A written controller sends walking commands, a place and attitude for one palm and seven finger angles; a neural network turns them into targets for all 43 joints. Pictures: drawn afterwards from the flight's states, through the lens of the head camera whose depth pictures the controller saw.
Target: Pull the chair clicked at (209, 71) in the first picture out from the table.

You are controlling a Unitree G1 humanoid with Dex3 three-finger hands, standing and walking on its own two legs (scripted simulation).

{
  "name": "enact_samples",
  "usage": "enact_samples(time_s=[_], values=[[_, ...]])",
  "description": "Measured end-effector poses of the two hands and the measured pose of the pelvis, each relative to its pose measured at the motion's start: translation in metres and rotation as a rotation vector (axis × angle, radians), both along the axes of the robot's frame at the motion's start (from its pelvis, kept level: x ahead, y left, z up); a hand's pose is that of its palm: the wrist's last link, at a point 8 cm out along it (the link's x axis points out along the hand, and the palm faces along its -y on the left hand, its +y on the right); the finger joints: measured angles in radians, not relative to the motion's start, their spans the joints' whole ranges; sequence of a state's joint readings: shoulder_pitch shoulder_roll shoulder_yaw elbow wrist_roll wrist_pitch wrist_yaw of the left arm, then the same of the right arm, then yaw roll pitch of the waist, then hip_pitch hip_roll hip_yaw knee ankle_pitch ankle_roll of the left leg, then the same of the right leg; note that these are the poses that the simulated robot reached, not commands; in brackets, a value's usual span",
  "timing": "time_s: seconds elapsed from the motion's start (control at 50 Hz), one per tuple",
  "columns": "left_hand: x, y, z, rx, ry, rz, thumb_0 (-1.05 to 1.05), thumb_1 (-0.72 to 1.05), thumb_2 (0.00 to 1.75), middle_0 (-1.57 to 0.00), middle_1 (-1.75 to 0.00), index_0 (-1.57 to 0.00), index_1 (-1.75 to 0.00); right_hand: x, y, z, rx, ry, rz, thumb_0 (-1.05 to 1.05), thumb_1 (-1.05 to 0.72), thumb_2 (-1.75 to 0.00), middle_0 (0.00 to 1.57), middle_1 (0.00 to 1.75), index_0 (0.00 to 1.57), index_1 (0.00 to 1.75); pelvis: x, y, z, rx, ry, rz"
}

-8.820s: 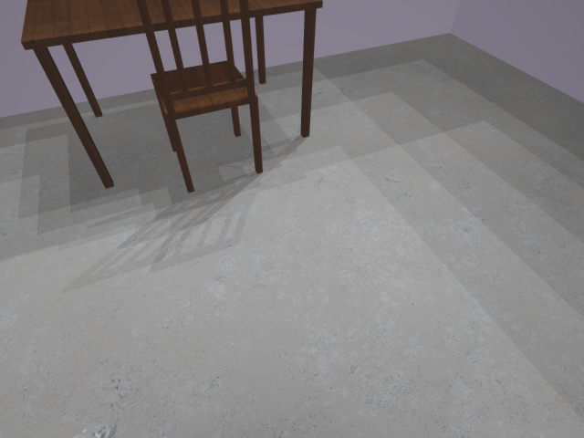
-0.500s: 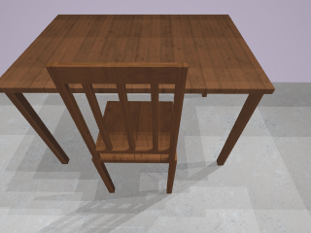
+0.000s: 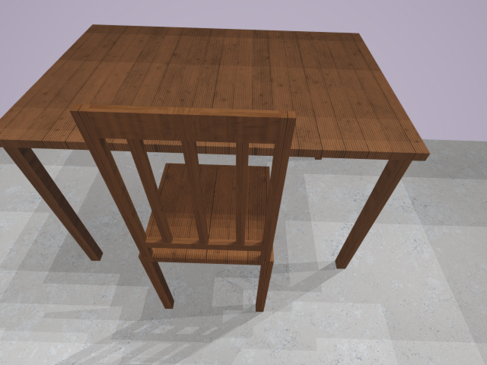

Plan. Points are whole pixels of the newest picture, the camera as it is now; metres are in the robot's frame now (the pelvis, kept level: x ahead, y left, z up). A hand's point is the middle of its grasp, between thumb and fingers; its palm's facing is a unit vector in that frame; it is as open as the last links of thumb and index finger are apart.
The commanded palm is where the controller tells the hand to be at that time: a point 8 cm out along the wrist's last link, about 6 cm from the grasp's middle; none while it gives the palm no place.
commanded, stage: look again from close up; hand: left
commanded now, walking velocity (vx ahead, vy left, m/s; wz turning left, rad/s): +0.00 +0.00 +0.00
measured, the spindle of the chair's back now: (197, 200) +0.47 +0.14 -0.06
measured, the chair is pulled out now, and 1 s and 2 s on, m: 0.00 0.00 0.00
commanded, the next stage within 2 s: raise the hand toward the chair's back in 0.84 s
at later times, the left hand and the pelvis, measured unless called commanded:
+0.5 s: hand out of the picture -0.01 +0.17 -0.17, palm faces +0.02 -0.98 -0.20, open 7.3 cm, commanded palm none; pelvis +0.00 +0.00 +0.00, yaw +0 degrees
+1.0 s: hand out of the picture +0.02 +0.17 -0.16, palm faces +0.12 -0.97 -0.21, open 7.3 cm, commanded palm +0.10 +0.22 -0.07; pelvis +0.00 +0.00 +0.00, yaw +0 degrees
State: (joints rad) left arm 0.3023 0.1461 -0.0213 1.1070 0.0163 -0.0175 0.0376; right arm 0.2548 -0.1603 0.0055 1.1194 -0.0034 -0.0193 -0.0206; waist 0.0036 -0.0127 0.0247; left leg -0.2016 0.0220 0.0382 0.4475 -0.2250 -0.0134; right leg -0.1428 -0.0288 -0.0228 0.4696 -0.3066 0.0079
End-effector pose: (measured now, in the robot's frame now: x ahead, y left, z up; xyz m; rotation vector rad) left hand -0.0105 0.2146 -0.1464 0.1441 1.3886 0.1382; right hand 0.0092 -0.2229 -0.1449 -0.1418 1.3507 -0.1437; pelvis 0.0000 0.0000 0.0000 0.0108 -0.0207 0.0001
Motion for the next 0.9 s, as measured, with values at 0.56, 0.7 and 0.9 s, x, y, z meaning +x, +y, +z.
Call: enact_samples(time_s=[0.56,0.7,0.9], values=[[-0.005,0.003,0.004,0.015,0.025,0.009,0.0,0.91,0.9,-0.2,-0.3,-0.2,-0.3,-0.005,0.002,0.0,0.013,0.037,0.003,0.01,-0.92,-0.9,0.2,0.3,0.2,0.3,0.004,-0.002,0.002,0.001,-0.001,0.004],[-0.008,0.001,0.004,0.011,0.03,0.013,0.0,0.91,0.9,-0.2,-0.3,-0.2,-0.3,-0.008,0.003,0.0,0.016,0.043,0.001,0.01,-0.92,-0.9,0.2,0.3,0.2,0.3,0.004,-0.002,0.002,0.001,-0.001,0.005],[-0.011,-0.001,0.004,0.01,0.031,0.015,0.0,0.91,0.9,-0.2,-0.3,-0.2,-0.3,-0.009,0.003,-0.001,0.016,0.042,-0.003,0.01,-0.92,-0.9,0.2,0.3,0.2,0.3,0.003,-0.002,0.002,0.0,-0.002,0.004]])
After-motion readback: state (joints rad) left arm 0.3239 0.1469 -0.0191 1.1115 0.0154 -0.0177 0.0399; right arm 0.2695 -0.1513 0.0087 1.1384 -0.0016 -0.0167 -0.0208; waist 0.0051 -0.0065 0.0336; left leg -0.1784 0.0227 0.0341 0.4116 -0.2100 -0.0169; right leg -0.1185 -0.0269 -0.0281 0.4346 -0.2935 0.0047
